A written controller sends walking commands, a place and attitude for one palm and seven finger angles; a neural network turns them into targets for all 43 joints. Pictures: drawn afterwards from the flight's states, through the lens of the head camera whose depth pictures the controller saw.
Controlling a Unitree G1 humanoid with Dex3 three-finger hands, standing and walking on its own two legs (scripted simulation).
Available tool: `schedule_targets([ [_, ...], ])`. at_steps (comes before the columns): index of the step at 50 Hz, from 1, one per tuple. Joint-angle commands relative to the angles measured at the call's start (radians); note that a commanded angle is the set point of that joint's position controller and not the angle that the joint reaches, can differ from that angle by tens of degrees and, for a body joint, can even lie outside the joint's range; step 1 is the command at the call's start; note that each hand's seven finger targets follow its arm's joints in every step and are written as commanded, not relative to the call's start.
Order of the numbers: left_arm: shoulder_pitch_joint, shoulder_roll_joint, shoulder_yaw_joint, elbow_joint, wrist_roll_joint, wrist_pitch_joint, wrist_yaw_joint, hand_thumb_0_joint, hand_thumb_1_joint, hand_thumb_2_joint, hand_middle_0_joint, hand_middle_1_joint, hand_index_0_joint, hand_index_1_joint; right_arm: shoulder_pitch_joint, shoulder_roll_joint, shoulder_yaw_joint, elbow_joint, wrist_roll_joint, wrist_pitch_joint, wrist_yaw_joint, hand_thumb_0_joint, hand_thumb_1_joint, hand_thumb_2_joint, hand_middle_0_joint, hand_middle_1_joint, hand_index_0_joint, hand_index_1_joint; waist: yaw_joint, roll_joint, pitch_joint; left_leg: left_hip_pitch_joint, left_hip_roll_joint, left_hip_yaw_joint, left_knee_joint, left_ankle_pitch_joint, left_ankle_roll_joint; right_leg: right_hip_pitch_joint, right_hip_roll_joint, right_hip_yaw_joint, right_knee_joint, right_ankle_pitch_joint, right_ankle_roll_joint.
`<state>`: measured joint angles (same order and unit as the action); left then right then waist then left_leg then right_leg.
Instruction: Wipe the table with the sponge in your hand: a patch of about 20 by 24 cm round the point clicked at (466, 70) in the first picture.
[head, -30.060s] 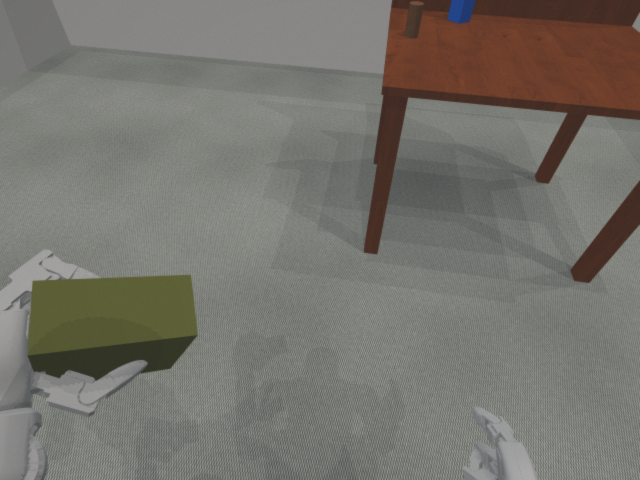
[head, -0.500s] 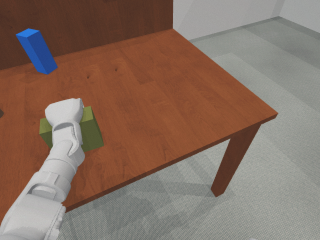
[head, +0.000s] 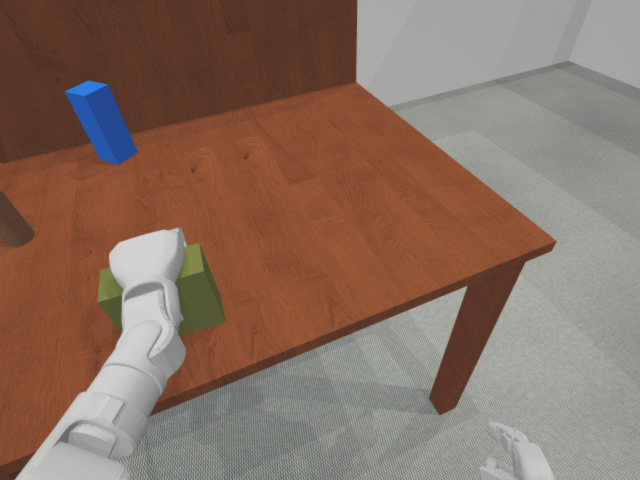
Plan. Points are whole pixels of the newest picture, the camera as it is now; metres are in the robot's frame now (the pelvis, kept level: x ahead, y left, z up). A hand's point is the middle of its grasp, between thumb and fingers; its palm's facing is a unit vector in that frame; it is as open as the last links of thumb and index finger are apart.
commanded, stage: wipe back along the third lane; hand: left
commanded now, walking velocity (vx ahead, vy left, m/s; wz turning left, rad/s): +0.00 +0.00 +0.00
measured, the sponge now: (171, 305) +0.35 +0.26 +0.02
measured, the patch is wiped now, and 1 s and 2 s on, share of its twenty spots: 1.00 1.00 1.00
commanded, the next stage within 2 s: slide back across to the middle lane in 0.12 s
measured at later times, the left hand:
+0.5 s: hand (155, 300) +0.32 +0.25 +0.07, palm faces +0.01 -0.07 -1.00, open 10.1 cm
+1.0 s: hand (112, 321) +0.29 +0.30 +0.07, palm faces -0.03 -0.05 -1.00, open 10.1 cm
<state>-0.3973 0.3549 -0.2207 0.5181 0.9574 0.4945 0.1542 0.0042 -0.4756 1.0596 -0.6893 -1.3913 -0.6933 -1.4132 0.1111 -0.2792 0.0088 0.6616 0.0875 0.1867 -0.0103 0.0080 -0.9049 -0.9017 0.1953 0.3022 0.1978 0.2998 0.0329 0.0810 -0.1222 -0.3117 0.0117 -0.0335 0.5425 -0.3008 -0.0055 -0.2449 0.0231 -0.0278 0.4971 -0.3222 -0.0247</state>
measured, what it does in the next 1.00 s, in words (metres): stands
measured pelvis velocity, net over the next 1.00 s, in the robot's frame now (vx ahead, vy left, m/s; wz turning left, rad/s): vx -0.01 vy -0.01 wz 0.00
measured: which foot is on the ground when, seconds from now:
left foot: down 0.00-1.00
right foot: down 0.00-1.00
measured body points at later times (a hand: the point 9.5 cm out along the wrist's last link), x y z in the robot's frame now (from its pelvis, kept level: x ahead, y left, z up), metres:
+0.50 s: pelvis -0.01 +0.00 +0.00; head -0.03 -0.03 +0.45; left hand +0.32 +0.25 +0.13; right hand +0.19 -0.23 -0.10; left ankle -0.02 +0.13 -0.73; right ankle -0.04 -0.11 -0.73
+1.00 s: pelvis -0.01 -0.01 +0.00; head -0.02 -0.04 +0.45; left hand +0.28 +0.29 +0.12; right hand +0.19 -0.25 -0.10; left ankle -0.02 +0.13 -0.73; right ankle -0.04 -0.11 -0.73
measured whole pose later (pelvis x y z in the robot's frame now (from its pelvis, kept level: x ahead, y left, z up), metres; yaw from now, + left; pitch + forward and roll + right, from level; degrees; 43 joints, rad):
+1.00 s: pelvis -0.01 -0.01 +0.00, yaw +0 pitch +1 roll +0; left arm -0.15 0.48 -0.07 0.28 0.93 0.35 0.06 0.00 -0.49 1.06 -0.72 -1.36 -0.72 -1.38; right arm 0.11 -0.29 0.01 0.67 0.07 0.13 -0.05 0.01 -0.90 -0.90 0.20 0.30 0.20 0.30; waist 0.06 0.09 -0.06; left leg -0.25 0.02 -0.03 0.51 -0.28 -0.01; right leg -0.19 0.03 -0.03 0.48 -0.31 -0.03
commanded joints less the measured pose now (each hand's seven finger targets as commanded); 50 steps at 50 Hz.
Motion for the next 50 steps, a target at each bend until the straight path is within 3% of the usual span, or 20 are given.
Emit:
schedule_targets([
  [1, -0.085, 0.056, 0.033, -0.115, -0.040, 0.016, -0.035, 0.000, 0.100, 1.300, -1.200, -1.600, -1.200, -1.600, -0.143, -0.113, -0.035, -0.156, 0.005, -0.044, 0.002, 0.000, -0.900, -0.900, 0.200, 0.300, 0.200, 0.300, 0.006, -0.155, -0.136, 0.071, -0.046, 0.041, -0.028, 0.322, 0.051, 0.087, 0.019, -0.014, -0.034, 0.472, -0.030],
  [2, -0.070, 0.106, 0.079, -0.124, -0.040, 0.023, -0.033, 0.000, 0.100, 1.300, -1.200, -1.600, -1.200, -1.600, -0.158, -0.118, -0.033, -0.157, 0.003, -0.041, 0.001, 0.000, -0.900, -0.900, 0.200, 0.300, 0.200, 0.300, 0.021, -0.145, -0.133, 0.067, -0.043, 0.037, -0.037, 0.314, 0.049, 0.088, 0.020, -0.006, -0.041, 0.451, -0.033],
  [5, -0.065, 0.029, 0.008, -0.163, -0.045, 0.038, -0.036, 0.000, 0.100, 1.300, -1.200, -1.600, -1.200, -1.600, -0.164, -0.109, -0.031, -0.165, 0.007, -0.045, 0.004, 0.000, -0.900, -0.900, 0.200, 0.300, 0.200, 0.300, 0.006, -0.137, -0.111, 0.075, -0.046, 0.044, -0.033, 0.310, 0.049, 0.075, 0.020, -0.015, -0.036, 0.447, -0.029],
  [7, -0.058, 0.090, 0.061, -0.170, -0.044, 0.052, -0.037, 0.000, 0.100, 1.300, -1.200, -1.600, -1.200, -1.600, -0.183, -0.116, -0.029, -0.162, 0.007, -0.040, 0.001, 0.000, -0.900, -0.900, 0.200, 0.300, 0.200, 0.300, 0.019, -0.144, -0.100, 0.070, -0.041, 0.037, -0.045, 0.289, 0.048, 0.069, 0.020, -0.004, -0.047, 0.410, -0.032],
  [10, -0.066, 0.023, -0.004, -0.187, -0.044, 0.061, -0.043, 0.000, 0.100, 1.300, -1.200, -1.600, -1.200, -1.600, -0.182, -0.109, -0.026, -0.164, 0.010, -0.046, 0.002, 0.000, -0.900, -0.900, 0.200, 0.300, 0.200, 0.300, 0.003, -0.155, -0.092, 0.078, -0.043, 0.040, -0.043, 0.278, 0.049, 0.056, 0.021, -0.015, -0.041, 0.391, -0.030],
  [12, -0.090, 0.100, 0.058, -0.183, -0.031, 0.067, -0.041, 0.000, 0.100, 1.300, -1.200, -1.600, -1.200, -1.600, -0.191, -0.116, -0.026, -0.159, 0.007, -0.043, -0.004, 0.000, -0.900, -0.900, 0.200, 0.300, 0.200, 0.300, 0.017, -0.156, -0.093, 0.073, -0.041, 0.031, -0.052, 0.260, 0.048, 0.050, 0.023, -0.005, -0.047, 0.352, -0.033],
  [15, -0.132, 0.093, 0.041, -0.213, -0.023, 0.062, -0.041, 0.000, 0.100, 1.300, -1.200, -1.600, -1.200, -1.600, -0.187, -0.107, -0.026, -0.160, 0.005, -0.050, -0.008, 0.000, -0.900, -0.900, 0.200, 0.300, 0.200, 0.300, 0.013, -0.130, -0.118, 0.095, -0.047, 0.034, -0.046, 0.270, 0.052, 0.063, 0.022, -0.014, -0.037, 0.355, -0.034],
  [17, -0.121, 0.181, 0.114, -0.229, -0.011, 0.054, -0.041, 0.000, 0.100, 1.300, -1.200, -1.600, -1.200, -1.600, -0.197, -0.114, -0.024, -0.160, 0.000, -0.048, -0.012, 0.000, -0.900, -0.900, 0.200, 0.300, 0.200, 0.300, 0.034, -0.118, -0.139, 0.096, -0.046, 0.027, -0.052, 0.276, 0.049, 0.081, 0.023, -0.001, -0.039, 0.351, -0.039],
  [20, -0.106, 0.132, 0.071, -0.261, -0.015, 0.039, -0.047, 0.000, 0.100, 1.300, -1.200, -1.600, -1.200, -1.600, -0.194, -0.103, -0.023, -0.172, 0.000, -0.058, -0.013, 0.000, -0.900, -0.900, 0.200, 0.300, 0.200, 0.300, 0.026, -0.109, -0.133, 0.104, -0.051, 0.032, -0.050, 0.287, 0.053, 0.091, 0.023, -0.009, -0.035, 0.365, -0.036],
  [22, -0.081, 0.234, 0.160, -0.301, -0.006, 0.029, -0.043, 0.000, 0.100, 1.300, -1.200, -1.600, -1.200, -1.600, -0.203, -0.110, -0.024, -0.173, -0.007, -0.059, -0.015, 0.000, -0.900, -0.900, 0.200, 0.300, 0.200, 0.300, 0.051, -0.086, -0.158, 0.109, -0.050, 0.026, -0.056, 0.300, 0.051, 0.117, 0.025, 0.010, -0.041, 0.376, -0.042],
  [26, -0.019, 0.204, 0.136, -0.308, -0.009, 0.021, -0.051, 0.000, 0.100, 1.300, -1.200, -1.600, -1.200, -1.600, -0.199, -0.104, -0.023, -0.175, -0.003, -0.067, -0.016, 0.000, -0.900, -0.900, 0.200, 0.300, 0.200, 0.300, 0.040, -0.107, -0.111, 0.097, -0.051, 0.036, -0.061, 0.291, 0.051, 0.111, 0.026, 0.001, -0.045, 0.379, -0.034],
  [27, -0.033, 0.254, 0.177, -0.318, -0.003, 0.023, -0.052, 0.000, 0.100, 1.300, -1.200, -1.600, -1.200, -1.600, -0.206, -0.112, -0.022, -0.173, -0.006, -0.066, -0.018, 0.000, -0.900, -0.900, 0.200, 0.300, 0.200, 0.300, 0.047, -0.106, -0.108, 0.097, -0.048, 0.029, -0.069, 0.285, 0.050, 0.107, 0.028, 0.013, -0.052, 0.358, -0.039],
  [29, -0.063, 0.249, 0.161, -0.307, -0.002, 0.021, -0.059, 0.000, 0.100, 1.300, -1.200, -1.600, -1.200, -1.600, -0.196, -0.111, -0.023, -0.165, -0.004, -0.071, -0.023, 0.000, -0.900, -0.900, 0.200, 0.300, 0.200, 0.300, 0.031, -0.116, -0.078, 0.098, -0.051, 0.035, -0.064, 0.273, 0.055, 0.091, 0.026, 0.006, -0.056, 0.350, -0.033],
  [30, -0.063, 0.228, 0.138, -0.321, -0.008, 0.017, -0.067, 0.000, 0.100, 1.300, -1.200, -1.600, -1.200, -1.600, -0.197, -0.111, -0.023, -0.169, -0.005, -0.074, -0.025, 0.000, -0.900, -0.900, 0.200, 0.300, 0.200, 0.300, 0.028, -0.096, -0.084, 0.104, -0.053, 0.038, -0.067, 0.272, 0.056, 0.095, 0.024, 0.006, -0.060, 0.353, -0.032],
  [32, -0.036, 0.316, 0.215, -0.327, -0.010, 0.003, -0.074, 0.000, 0.100, 1.300, -1.200, -1.600, -1.200, -1.600, -0.200, -0.120, -0.025, -0.166, -0.010, -0.078, -0.030, 0.000, -0.900, -0.900, 0.200, 0.300, 0.200, 0.300, 0.047, -0.096, -0.105, 0.109, -0.055, 0.034, -0.067, 0.282, 0.056, 0.117, 0.025, 0.025, -0.066, 0.370, -0.034],
  [35, 0.011, 0.286, 0.197, -0.311, -0.021, -0.031, -0.088, 0.000, 0.100, 1.300, -1.200, -1.600, -1.200, -1.600, -0.181, -0.115, -0.027, -0.158, -0.008, -0.087, -0.035, 0.000, -0.900, -0.900, 0.200, 0.300, 0.200, 0.300, 0.031, -0.112, -0.084, 0.102, -0.057, 0.042, -0.062, 0.282, 0.058, 0.118, 0.023, 0.018, -0.066, 0.394, -0.027],
  [37, 0.013, 0.339, 0.243, -0.337, -0.016, -0.057, -0.095, 0.000, 0.100, 1.300, -1.200, -1.600, -1.200, -1.600, -0.180, -0.121, -0.031, -0.159, -0.012, -0.091, -0.037, 0.000, -0.900, -0.900, 0.200, 0.300, 0.200, 0.300, 0.039, -0.084, -0.107, 0.113, -0.057, 0.038, -0.061, 0.293, 0.058, 0.127, 0.023, 0.033, -0.069, 0.407, -0.031],
  [40, 0.031, 0.288, 0.204, -0.344, -0.021, -0.088, -0.099, 0.000, 0.100, 1.300, -1.200, -1.600, -1.200, -1.600, -0.165, -0.115, -0.035, -0.157, -0.011, -0.100, -0.038, 0.000, -0.900, -0.900, 0.200, 0.300, 0.200, 0.300, 0.026, -0.078, -0.090, 0.116, -0.056, 0.039, -0.058, 0.298, 0.059, 0.109, 0.023, 0.014, -0.068, 0.404, -0.029],
  [47, 0.060, 0.386, 0.295, -0.350, -0.011, -0.135, -0.085, 0.000, 0.100, 1.300, -1.200, -1.600, -1.200, -1.600, -0.157, -0.126, -0.041, -0.149, -0.019, -0.108, -0.044, 0.000, -0.900, -0.900, 0.200, 0.300, 0.200, 0.300, 0.046, -0.077, -0.106, 0.106, -0.059, 0.036, -0.062, 0.296, 0.059, 0.124, 0.024, 0.030, -0.073, 0.406, -0.031],
  [50, -0.012, 0.355, 0.254, -0.275, -0.009, -0.135, -0.080, 0.000, 0.100, 1.300, -1.200, -1.600, -1.200, -1.600, -0.137, -0.125, -0.039, -0.128, -0.017, -0.110, -0.054, 0.000, -0.900, -0.900, 0.200, 0.300, 0.200, 0.300, 0.015, -0.102, -0.053, 0.084, -0.058, 0.044, -0.062, 0.257, 0.058, 0.077, 0.024, 0.015, -0.079, 0.360, -0.023],
])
